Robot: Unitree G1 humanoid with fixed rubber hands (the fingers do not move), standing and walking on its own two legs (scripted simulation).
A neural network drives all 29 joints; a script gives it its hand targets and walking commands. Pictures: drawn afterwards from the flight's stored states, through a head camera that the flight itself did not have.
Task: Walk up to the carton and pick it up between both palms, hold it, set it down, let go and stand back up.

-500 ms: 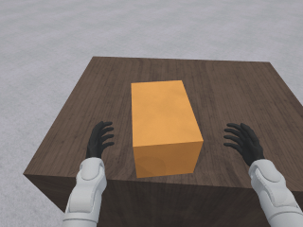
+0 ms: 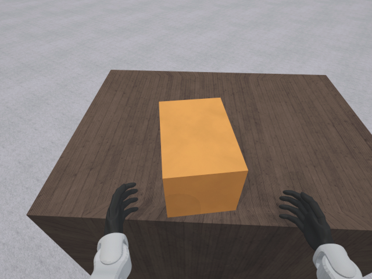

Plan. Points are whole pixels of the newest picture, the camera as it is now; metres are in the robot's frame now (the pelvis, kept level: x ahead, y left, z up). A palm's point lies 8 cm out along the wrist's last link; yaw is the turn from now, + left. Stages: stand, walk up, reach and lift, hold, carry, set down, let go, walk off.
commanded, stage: set down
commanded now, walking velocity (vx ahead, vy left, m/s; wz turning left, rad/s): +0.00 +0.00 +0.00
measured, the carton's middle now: (195, 153) +0.45 +0.04 -0.01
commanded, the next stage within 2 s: let go in 1.56 s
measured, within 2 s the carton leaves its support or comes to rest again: neither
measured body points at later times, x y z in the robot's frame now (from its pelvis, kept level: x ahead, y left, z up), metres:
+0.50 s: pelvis +0.02 +0.01 +0.00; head +0.01 +0.03 +0.45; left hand +0.21 +0.21 -0.02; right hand +0.22 -0.21 -0.01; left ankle -0.01 +0.16 -0.75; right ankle +0.04 -0.10 -0.75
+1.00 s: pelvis +0.03 +0.02 +0.00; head +0.02 +0.04 +0.45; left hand +0.20 +0.24 -0.05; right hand +0.20 -0.22 -0.05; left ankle -0.01 +0.16 -0.75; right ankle +0.04 -0.10 -0.75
